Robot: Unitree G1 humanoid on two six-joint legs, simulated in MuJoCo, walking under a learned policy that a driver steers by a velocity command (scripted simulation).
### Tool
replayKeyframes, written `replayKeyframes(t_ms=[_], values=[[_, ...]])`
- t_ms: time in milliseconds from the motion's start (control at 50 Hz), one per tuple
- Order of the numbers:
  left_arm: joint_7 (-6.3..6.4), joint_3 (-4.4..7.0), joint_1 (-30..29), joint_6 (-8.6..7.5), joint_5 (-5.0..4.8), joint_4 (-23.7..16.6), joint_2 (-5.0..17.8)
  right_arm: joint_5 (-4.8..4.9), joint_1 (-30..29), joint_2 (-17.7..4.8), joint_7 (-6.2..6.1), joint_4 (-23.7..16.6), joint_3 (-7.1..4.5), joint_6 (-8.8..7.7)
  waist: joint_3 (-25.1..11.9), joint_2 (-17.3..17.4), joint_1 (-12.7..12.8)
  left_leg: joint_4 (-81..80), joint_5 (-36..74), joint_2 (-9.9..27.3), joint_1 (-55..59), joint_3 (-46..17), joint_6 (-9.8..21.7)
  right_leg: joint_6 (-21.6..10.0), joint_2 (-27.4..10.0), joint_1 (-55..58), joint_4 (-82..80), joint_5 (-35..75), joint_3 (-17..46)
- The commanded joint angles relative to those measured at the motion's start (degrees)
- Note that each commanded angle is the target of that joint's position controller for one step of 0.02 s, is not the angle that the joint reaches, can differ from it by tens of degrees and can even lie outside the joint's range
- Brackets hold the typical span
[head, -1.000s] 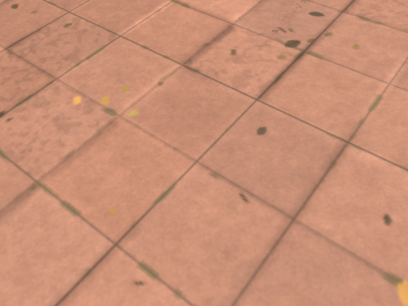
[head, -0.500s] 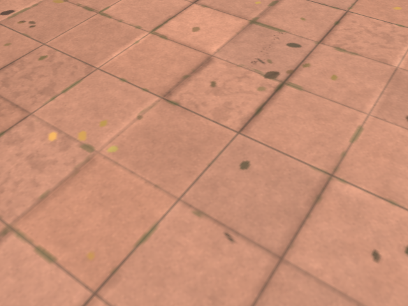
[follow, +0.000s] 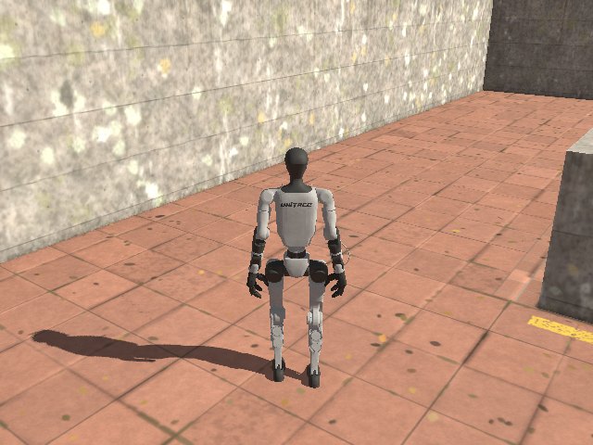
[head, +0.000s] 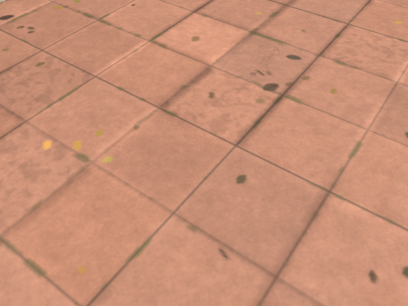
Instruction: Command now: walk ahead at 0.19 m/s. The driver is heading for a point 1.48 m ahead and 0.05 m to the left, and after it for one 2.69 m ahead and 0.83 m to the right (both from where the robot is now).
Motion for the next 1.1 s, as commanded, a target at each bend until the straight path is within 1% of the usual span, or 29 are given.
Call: replayKeyframes(t_ms=[20, 60, 100, 160, 200, 220, 240, 260, 280, 300, 320, 360, 420, 520, 580, 640, 660, 680, 700, 720, 740, 760, 780, 800, 840, 880, 940, 1020, 1100], values=[[-0.01, 2.6, 8.91, 0.22, 0.12, 0.66, 9.34, -1.13, -2.36, -3.15, 0.78, -3.57, -0.84, -0.54, 10.87, -8.28, 3.25, 8.27, -11.24, -1.03, -14.63, 2.23, 1.57, -9.51, -15.08, -3.77, -14.69, -29.9, 20.59], [-0.12, 3.13, 10.21, -0.51, 0.62, 0.72, 9.08, -1.3, -5.67, -3.65, 1.28, -5.94, -1.17, -1.67, 13.01, -8.24, 4.0, 15.29, -8.42, 2.0, -20.66, 1.05, 2.06, -12.66, -19.98, -2.25, -17.04, -25.45, 25.83], [-0.32, 3.55, 9.85, -1.65, 1.06, 0.35, 9.25, -0.88, -6.94, -5.02, 1.86, -7.54, -1.87, -2.93, 11.57, -6.41, 3.29, 17.12, -9.0, 3.8, -23.88, -0.53, 2.22, -12.79, -20.17, 2.14, -15.99, -15.96, 23.95], [-0.57, 3.91, 6.83, -2.81, 0.57, -0.68, 9.23, 0.16, -4.9, -4.64, 2.58, -8.16, -2.5, -4.08, 8.7, -6.16, 0.44, 8.94, -3.47, 2.51, -13.13, 1.72, 2.03, -9.77, -16.4, -1.37, -12.98, -5.37, 15.84], [-0.85, 3.93, 3.61, -3.05, 0.01, -1.68, 9.02, 0.47, 5.74, -3.77, 2.5, -4.5, -3.16, -4.12, 6.13, -3.63, -4.88, 0.53, 1.79, -1.92, 7.43, 5.21, 1.9, -6.97, -11.65, -13.08, -5.48, -0.93, 9.16], [-1.15, 3.42, 3.25, -3.62, 0.35, -2.21, 7.57, 0.09, 13.23, -6.14, 1.93, -2.22, -4.27, -4.39, 3.3, 1.8, -7.94, -2.63, -0.86, 0.83, 18.42, 0.04, 2.57, -5.18, -7.99, -19.51, 5.5, 3.09, 4.58], [-1.84, 2.07, 2.51, -4.14, 0.1, -4.99, 2.71, -0.58, 21.17, -12.53, 1.19, -1.3, -5.72, -4.67, -0.65, 17.67, -9.96, -15.65, -18.29, 17.16, 25.17, -25.67, 6.98, -1.62, -0.37, -29.12, 26.31, -5.4, -4.01], [-2.34, 3.15, 1.35, -4.04, 1.47, -6.32, 6.19, -0.16, 22.27, -12.26, 1.2, 0.19, -5.5, -3.76, 0.61, 16.75, -7.97, -21.81, -23.77, 22.76, 21.5, -40.7, 10.86, -2.05, 0.91, -34.39, 38.33, -13.86, -0.92], [-2.81, 3.39, -0.69, -3.79, 1.98, -6.88, 6.58, -0.28, 14.06, -10.08, 1.12, -2.2, -4.74, -3.5, 6.21, 7.12, -3.79, -20.76, -25.35, 21.98, 15.47, -35.44, 10.46, -3.1, -3.73, -36.79, 43.43, -8.93, 1.42], [-3.38, 3.07, -1.26, -4.02, 1.62, -6.79, 5.27, -0.19, 8.53, -8.64, 1.39, -4.27, -4.34, -3.92, 7.94, 2.3, -2.02, -20.72, -18.78, 19.66, 10.83, -29.46, 9.58, -3.24, -5.68, -35.62, 43.16, -2.76, 2.02], [-3.66, 2.95, -0.51, -4.2, 1.21, -6.43, 4.11, -0.1, 5.91, -7.93, 1.44, -5.18, -3.98, -4.43, 7.6, 1.14, -0.24, -21.25, -10.86, 17.14, 8.52, -23.67, 8.35, -2.88, -7.01, -33.0, 41.08, 1.17, 1.91], [-3.93, 3.1, 0.82, -3.46, 1.66, -5.98, 3.99, 0.05, 6.57, -5.57, 1.21, -4.47, -3.02, -5.44, 5.91, 2.3, 1.03, -21.04, 2.63, 13.74, 8.36, -15.7, 7.08, -1.59, -7.36, -30.28, 38.79, 4.48, 0.3], [-4.0, 3.38, -3.1, -2.36, 1.39, -7.68, 4.32, 0.16, 11.74, -5.34, 0.91, -2.23, -2.47, -6.12, 5.5, 3.39, 0.79, -19.67, 19.26, 12.3, 11.6, -9.87, 7.13, -0.37, -6.76, -33.77, 36.21, 6.91, -2.19], [-4.25, 2.44, -17.0, -2.14, 0.76, -13.26, 2.8, 0.08, 14.12, -4.71, 0.69, -1.43, -1.69, -6.32, 7.87, 4.08, -1.33, -20.18, 30.11, 10.19, 10.25, -4.77, 7.11, 0.8, -4.93, -33.03, 20.57, 12.99, -5.9], [-4.19, 2.09, -21.18, -2.2, 0.33, -15.22, 2.9, 0.07, 15.47, -5.46, 0.37, -0.64, -1.79, -6.51, 8.17, 4.77, -2.09, -20.08, 35.14, 10.97, 11.63, -3.68, 7.06, -0.57, -3.32, -28.38, 12.49, 14.91, -7.77], [-3.47, 2.78, -18.2, -2.65, 0.3, -15.45, 4.69, -0.18, 13.7, -6.56, 0.15, -0.44, -2.1, -6.66, 5.85, 4.89, 0.55, -14.11, 51.29, 12.44, 15.89, -2.35, 6.56, -3.79, -1.18, -21.78, 9.23, 12.2, -7.95], [-3.05, 3.35, -13.63, -2.96, 0.35, -14.2, 5.73, -0.28, 12.83, -7.29, 0.0, -0.49, -2.34, -6.61, 3.25, 5.27, 2.6, -8.53, 58.68, 12.55, 17.32, -1.78, 6.11, -4.95, 0.29, -17.12, 8.94, 9.89, -8.03], [-2.61, 4.16, -5.95, -3.4, 0.29, -11.77, 7.04, -0.39, 12.12, -7.86, -0.01, -0.57, -2.55, -6.35, -0.76, 5.02, 5.6, 0.38, 61.54, 12.05, 17.52, -1.21, 5.66, -6.17, 1.69, -9.72, 7.1, 8.91, -8.01], [-2.09, 5.08, 3.0, -3.92, 0.85, -9.01, 8.54, -0.05, 11.26, -8.11, 0.12, -0.82, -2.63, -6.09, -4.99, 4.03, 9.48, 12.17, 54.59, 10.48, 11.98, -0.03, 4.96, -7.6, 0.05, 2.11, 3.57, 10.13, -6.14], [-1.59, 6.49, 11.88, -4.16, 2.34, -7.58, 13.46, 0.28, 12.24, -5.67, 0.48, -2.43, -2.05, -6.02, -11.82, -1.91, 11.33, 30.2, 32.14, 7.2, 0.71, 1.92, 4.43, -10.45, -13.58, 15.18, 2.75, 0.82, 9.39], [-2.12, 7.04, 11.13, -3.69, 2.46, -8.01, 15.81, 2.08, 18.95, -0.47, 1.36, -2.67, -1.61, -5.69, -16.76, -12.71, 6.6, 51.13, -14.19, -4.38, -18.97, 0.38, 2.69, -19.81, -27.65, 25.8, -5.85, -3.49, 39.82], [-2.6, 6.6, 5.07, -3.29, 0.36, -8.68, 13.13, 0.75, 11.99, -6.06, 1.14, -3.59, -2.96, -5.38, -10.48, -2.82, 5.69, 52.62, -8.73, -0.52, -24.07, -5.87, 4.04, -17.07, -23.89, 19.17, -9.81, -10.53, 37.87], [-2.75, 5.59, -0.91, -3.55, -0.23, -9.78, 9.81, 0.44, 6.41, -6.33, 1.42, -5.71, -3.23, -5.68, -2.75, -2.0, 3.89, 49.37, -2.46, 1.97, -24.89, -5.31, 4.19, -14.93, -22.22, 10.11, -11.66, -8.21, 28.48], [-2.92, 4.84, -3.04, -4.15, 0.1, -9.7, 6.93, 0.26, 4.63, -5.44, 1.48, -6.0, -3.23, -5.83, 0.72, 0.56, 2.17, 46.24, 0.5, 3.69, -22.38, -5.07, 4.06, -13.34, -19.84, 3.47, -13.41, -0.27, 22.7], [-2.33, 3.62, -1.84, -5.06, 0.15, -8.0, 3.62, -1.06, 6.43, -3.14, 1.97, -5.48, -3.09, -4.48, 1.71, -0.61, -1.08, 41.34, 1.52, 5.55, -16.54, -4.91, 2.79, -10.57, -15.8, -3.63, -14.7, 8.77, 14.08], [-1.99, 3.48, 1.55, -5.96, 0.13, -6.62, 4.52, -1.3, 5.8, -2.2, 2.47, -6.0, -3.12, -3.34, 2.18, -1.46, -1.93, 38.31, 1.77, 5.85, -16.29, -3.72, 1.6, -10.38, -14.54, -4.99, -15.38, 14.75, 10.47], [-1.93, 3.66, 4.81, -6.27, 0.1, -5.96, 6.91, -1.37, -1.74, -3.26, 2.91, -9.01, -3.25, -2.32, 4.47, -2.1, -1.33, 32.19, 6.98, 7.22, -22.24, -1.81, -0.04, -10.1, -13.36, -4.42, -17.65, 16.32, 7.03], [-2.05, 3.1, 8.83, -6.0, 0.01, -5.62, 6.41, -0.51, -12.2, -3.34, 3.2, -12.67, -2.83, -2.47, 5.71, -2.65, 1.26, 19.02, 14.77, 6.71, -24.65, 0.81, -1.29, -8.37, -11.34, -1.13, -17.8, 23.62, 3.4], [-1.7, 2.93, 13.55, -5.93, 0.17, -4.3, 6.72, -0.06, -18.97, -3.05, 3.16, -14.86, -2.31, -2.75, 5.62, -3.74, 3.73, 10.02, 17.56, 4.58, -24.22, 2.92, -0.45, -7.78, -12.14, 5.86, -16.29, 29.58, 2.09]])
Keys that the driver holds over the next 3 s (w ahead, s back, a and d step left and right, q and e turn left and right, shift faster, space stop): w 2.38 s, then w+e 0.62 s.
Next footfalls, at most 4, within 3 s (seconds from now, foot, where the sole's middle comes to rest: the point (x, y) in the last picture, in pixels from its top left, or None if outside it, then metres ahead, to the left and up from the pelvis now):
0.22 left None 0.14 0.13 -0.78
0.70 right None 0.48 -0.02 -0.78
1.26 left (170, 239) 0.79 0.15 -0.78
1.80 right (214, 175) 1.10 -0.02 -0.78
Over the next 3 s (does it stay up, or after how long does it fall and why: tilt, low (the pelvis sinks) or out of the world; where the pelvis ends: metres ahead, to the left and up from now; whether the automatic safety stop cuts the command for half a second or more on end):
stays up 1.56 0.04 -0.02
